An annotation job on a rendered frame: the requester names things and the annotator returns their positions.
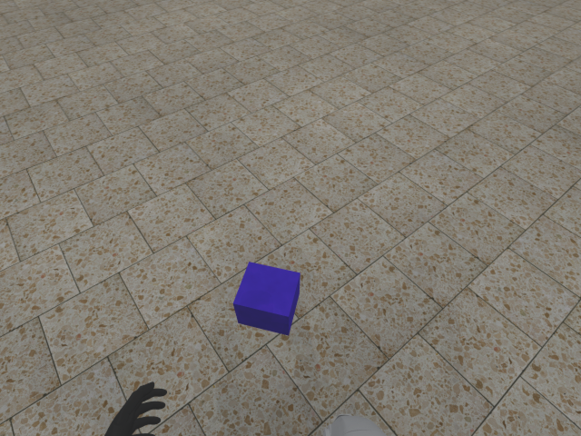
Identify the robot right thigh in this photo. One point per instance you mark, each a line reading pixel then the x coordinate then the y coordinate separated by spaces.
pixel 353 426

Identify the left robot hand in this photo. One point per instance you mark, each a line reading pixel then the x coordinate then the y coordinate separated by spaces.
pixel 126 421

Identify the carton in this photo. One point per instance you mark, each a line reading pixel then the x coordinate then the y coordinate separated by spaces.
pixel 267 298

